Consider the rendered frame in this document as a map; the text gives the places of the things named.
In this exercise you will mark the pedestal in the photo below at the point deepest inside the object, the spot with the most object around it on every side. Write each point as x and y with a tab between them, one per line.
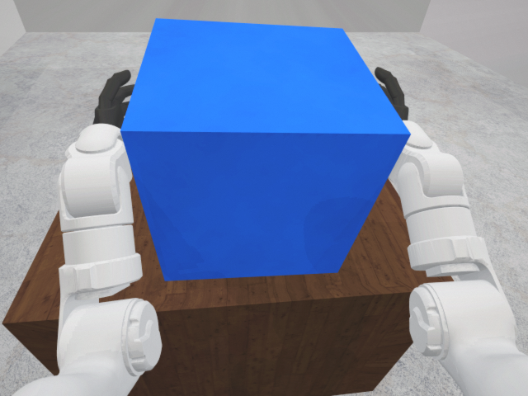
297	335

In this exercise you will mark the robot left upper arm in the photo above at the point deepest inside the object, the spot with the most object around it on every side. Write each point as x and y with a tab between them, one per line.
103	350

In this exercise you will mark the right robot forearm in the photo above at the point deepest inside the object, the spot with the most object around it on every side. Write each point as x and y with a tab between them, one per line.
436	208

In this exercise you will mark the left robot forearm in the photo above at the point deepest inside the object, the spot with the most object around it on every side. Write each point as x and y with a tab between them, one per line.
95	203

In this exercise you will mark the robot right upper arm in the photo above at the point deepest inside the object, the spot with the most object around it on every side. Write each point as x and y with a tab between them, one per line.
467	326

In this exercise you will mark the carton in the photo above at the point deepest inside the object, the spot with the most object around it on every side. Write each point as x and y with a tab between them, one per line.
257	150

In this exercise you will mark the robot right hand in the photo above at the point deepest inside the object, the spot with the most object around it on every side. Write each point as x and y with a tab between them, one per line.
393	91

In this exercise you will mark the robot left hand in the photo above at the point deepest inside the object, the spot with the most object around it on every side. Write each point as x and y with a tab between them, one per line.
111	108

